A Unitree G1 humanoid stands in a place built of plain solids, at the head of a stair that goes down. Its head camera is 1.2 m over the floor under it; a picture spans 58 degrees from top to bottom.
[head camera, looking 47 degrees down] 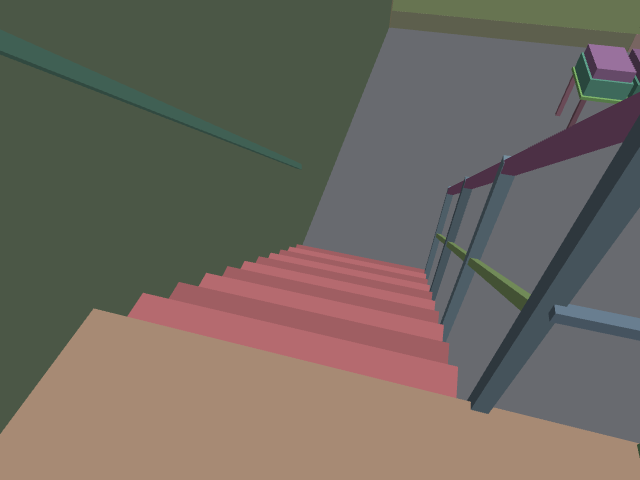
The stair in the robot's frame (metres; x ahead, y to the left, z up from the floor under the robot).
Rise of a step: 0.18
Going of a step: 0.20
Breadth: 1.21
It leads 15 degrees to the right of straight ahead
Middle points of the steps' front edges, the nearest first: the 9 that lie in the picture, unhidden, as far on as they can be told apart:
0.65 0.16 0.00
0.85 0.11 -0.18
1.05 0.06 -0.37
1.25 0.00 -0.55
1.45 -0.05 -0.74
1.64 -0.10 -0.92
1.84 -0.16 -1.11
2.04 -0.21 -1.29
2.24 -0.26 -1.48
